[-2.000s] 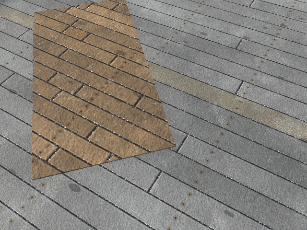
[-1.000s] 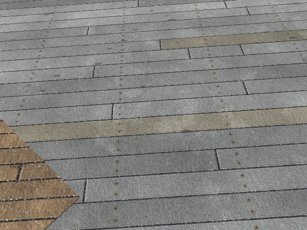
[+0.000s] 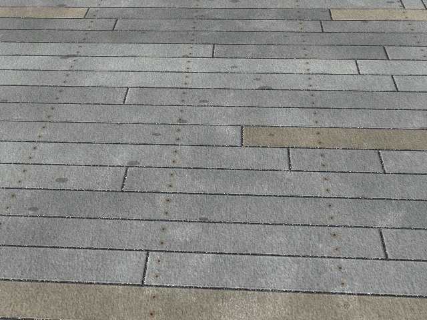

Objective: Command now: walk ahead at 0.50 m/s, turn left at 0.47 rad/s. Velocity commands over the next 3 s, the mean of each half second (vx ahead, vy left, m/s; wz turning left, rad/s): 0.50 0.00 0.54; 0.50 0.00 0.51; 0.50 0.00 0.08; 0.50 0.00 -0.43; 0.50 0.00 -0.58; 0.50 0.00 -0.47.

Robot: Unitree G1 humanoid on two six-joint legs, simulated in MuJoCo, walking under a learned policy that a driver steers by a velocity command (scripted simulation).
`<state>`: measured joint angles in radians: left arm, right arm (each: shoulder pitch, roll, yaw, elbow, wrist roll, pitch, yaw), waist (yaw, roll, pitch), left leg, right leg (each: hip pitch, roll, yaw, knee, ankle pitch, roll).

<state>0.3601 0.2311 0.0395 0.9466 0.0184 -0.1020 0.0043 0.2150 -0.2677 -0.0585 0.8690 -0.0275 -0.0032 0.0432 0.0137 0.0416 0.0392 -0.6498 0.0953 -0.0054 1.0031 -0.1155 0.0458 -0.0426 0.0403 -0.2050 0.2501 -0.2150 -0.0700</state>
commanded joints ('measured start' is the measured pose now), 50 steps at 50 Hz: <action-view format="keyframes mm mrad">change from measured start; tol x32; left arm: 1 -17 98 16 -43 -1 -16 4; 33 -469 103 -3 -313 11 53 -30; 39 61 289 52 -230 42 14 21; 50 -42 133 23 -142 -2 -13 -18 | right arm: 1 -82 0 10 -80 0 -10 12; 50 41 -65 -3 -130 -16 -19 2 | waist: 1 -7 -101 53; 13 -96 216 -270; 34 -103 37 6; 40 27 -368 -366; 50 -22 -137 -14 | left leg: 1 -7 1 36 -151 115 -6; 11 392 -189 167 -447 -129 165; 14 974 242 -736 -709 -169 398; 21 499 40 -256 -777 304 257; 37 570 -9 -349 -490 539 105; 40 76 -253 -124 192 -466 40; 50 15 -77 -94 15 -112 -7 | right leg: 1 -52 -251 62 -122 330 -69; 10 173 -313 -54 268 990 -41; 14 -692 -24 210 1224 -306 68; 33 -617 -72 213 389 172 106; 37 -206 -6 209 248 64 47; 40 325 -507 986 22 -202 -137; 50 -76 -280 342 -98 236 -121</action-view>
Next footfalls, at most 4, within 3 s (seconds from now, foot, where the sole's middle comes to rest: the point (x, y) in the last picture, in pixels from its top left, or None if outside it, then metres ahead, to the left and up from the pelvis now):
0.24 left None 0.28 0.11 -0.78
0.76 right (217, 276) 0.63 0.05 -0.78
1.26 left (125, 254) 0.71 0.37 -0.78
1.80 right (139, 175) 1.06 0.36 -0.78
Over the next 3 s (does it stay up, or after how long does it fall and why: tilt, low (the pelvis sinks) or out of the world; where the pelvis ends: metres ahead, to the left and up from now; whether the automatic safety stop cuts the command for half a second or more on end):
stays up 1.49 0.43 -0.01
